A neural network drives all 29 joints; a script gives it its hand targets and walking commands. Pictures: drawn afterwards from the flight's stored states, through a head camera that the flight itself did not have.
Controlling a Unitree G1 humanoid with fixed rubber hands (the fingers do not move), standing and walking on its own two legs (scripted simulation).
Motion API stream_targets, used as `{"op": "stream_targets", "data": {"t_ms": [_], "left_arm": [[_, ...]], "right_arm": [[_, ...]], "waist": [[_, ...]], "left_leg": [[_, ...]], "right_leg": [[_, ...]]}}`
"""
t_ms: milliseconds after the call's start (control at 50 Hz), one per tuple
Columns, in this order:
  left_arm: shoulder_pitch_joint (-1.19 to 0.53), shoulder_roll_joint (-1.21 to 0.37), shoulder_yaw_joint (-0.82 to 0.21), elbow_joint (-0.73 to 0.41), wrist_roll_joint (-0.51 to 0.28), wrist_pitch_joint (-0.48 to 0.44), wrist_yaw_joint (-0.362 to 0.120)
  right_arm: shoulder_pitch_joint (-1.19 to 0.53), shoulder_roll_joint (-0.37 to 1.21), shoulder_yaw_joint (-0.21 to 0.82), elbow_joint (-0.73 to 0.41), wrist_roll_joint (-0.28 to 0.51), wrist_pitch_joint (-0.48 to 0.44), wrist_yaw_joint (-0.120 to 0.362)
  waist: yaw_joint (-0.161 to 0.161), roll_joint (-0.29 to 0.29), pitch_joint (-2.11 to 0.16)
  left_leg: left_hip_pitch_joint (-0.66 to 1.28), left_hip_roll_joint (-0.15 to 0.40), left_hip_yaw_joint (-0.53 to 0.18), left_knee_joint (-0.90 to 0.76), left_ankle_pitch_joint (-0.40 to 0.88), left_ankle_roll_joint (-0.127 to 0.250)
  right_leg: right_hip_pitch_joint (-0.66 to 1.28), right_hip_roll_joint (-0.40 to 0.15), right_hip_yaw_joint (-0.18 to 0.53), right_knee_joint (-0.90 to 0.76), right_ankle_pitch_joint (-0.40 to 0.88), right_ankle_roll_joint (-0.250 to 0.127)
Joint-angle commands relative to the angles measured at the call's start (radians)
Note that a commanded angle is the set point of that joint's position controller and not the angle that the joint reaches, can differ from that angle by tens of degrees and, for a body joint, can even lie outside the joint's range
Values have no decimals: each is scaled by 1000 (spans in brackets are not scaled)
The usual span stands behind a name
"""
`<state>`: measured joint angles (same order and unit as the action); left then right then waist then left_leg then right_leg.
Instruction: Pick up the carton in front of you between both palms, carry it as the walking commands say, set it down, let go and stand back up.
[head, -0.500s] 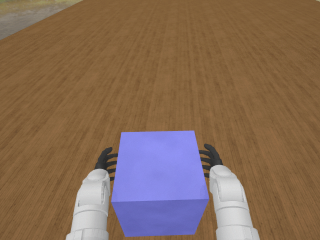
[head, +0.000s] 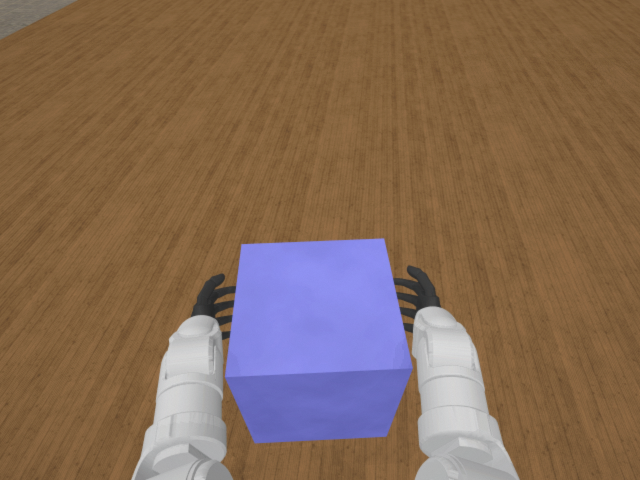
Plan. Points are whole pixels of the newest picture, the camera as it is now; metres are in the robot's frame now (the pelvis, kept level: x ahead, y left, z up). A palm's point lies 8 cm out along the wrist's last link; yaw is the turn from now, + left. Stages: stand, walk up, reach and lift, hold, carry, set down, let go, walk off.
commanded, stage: set down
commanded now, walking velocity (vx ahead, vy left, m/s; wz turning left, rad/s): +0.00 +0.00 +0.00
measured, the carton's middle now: (317, 344) +0.33 -0.01 -0.06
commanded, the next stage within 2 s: none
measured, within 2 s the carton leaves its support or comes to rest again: neither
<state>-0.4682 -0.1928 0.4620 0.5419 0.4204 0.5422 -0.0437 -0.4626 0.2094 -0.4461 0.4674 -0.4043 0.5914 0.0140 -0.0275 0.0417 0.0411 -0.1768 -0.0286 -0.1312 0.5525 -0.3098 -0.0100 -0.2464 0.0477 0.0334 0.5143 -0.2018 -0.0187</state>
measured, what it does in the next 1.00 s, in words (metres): lowers itself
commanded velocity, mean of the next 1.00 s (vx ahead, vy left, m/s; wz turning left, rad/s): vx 0.00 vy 0.00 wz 0.00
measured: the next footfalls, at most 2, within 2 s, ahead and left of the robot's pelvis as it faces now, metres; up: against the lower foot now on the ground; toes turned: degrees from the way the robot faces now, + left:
none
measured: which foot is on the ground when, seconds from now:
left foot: down 0.00-1.00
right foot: down 0.00-1.00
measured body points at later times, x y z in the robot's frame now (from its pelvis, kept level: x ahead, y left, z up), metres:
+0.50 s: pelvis -0.03 +0.03 -0.10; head +0.19 +0.01 +0.29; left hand +0.40 +0.14 -0.18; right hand +0.37 -0.16 -0.18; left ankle +0.00 +0.14 -0.73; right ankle +0.05 -0.11 -0.73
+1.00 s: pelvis -0.06 +0.01 -0.23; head +0.22 -0.01 +0.12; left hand +0.45 +0.14 -0.33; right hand +0.41 -0.16 -0.33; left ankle +0.00 +0.14 -0.73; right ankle +0.05 -0.11 -0.73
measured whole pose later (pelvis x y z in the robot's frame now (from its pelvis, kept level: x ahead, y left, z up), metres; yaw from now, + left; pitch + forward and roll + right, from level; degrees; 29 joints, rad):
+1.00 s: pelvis -0.06 +0.01 -0.23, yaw +1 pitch +46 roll +2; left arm -1.03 0.05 0.39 0.76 0.18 0.25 0.03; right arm -0.93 0.09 -0.50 0.55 -0.22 0.28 -0.10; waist -0.04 0.02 -0.15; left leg -1.87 -0.14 -0.07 1.62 -0.56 -0.04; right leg -1.95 0.10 0.10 1.56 -0.42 0.05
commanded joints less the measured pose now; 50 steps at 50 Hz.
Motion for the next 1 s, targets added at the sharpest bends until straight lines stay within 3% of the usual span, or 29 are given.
{"op": "stream_targets", "data": {"t_ms": [0,80,180,240,300,380,460,520,680,980], "left_arm": [[-477,-713,-319,109,-119,-101,-179],[-448,-657,-331,99,-113,-249,-151],[-501,-749,-503,84,-199,-412,-118],[-560,-787,-618,43,-254,-459,-100],[-592,-800,-697,-5,-293,-466,-85],[-645,-810,-712,-8,-307,-425,-89],[-720,-809,-659,52,-295,-366,-114],[-782,-799,-605,101,-279,-332,-134],[-919,-757,-535,177,-280,-316,-160],[-1148,-668,-541,227,-354,-309,-169]], "right_arm": [[-422,720,324,128,130,-101,178],[-415,655,325,112,111,-259,160],[-469,717,485,104,179,-425,162],[-514,755,584,74,223,-475,169],[-549,758,645,33,257,-485,175],[-590,755,637,34,258,-448,191],[-656,771,577,95,238,-388,211],[-713,783,530,135,222,-352,215],[-856,799,488,175,227,-329,183],[-1111,763,520,125,300,-324,92]], "waist": [[-3,-37,-145],[-9,-31,-290],[-14,-16,-630],[-24,-13,-855],[-30,-13,-1033],[-41,-3,-1054],[-38,3,-973],[-34,1,-951],[-25,-19,-1044],[-24,-46,-1218]], "left_leg": [[-337,-67,51,-71,40,44],[-430,-91,63,24,174,25],[-530,-105,57,172,344,-8],[-575,-105,49,262,447,-27],[-603,-108,51,342,521,-38],[-685,-119,67,405,397,-46],[-841,-124,85,449,176,-35],[-936,-128,96,494,92,-25],[-1157,-148,128,654,48,-15],[-1435,-169,180,929,-3,-10]], "right_leg": [[153,11,51,-5,109,17],[38,32,36,107,300,20],[-59,57,22,284,460,25],[-124,63,15,384,538,32],[-237,75,-2,460,535,42],[-434,87,-27,508,371,48],[-593,88,-42,557,173,46],[-680,87,-47,600,96,47],[-802,95,-51,749,91,60],[-881,109,-72,997,103,85]]}}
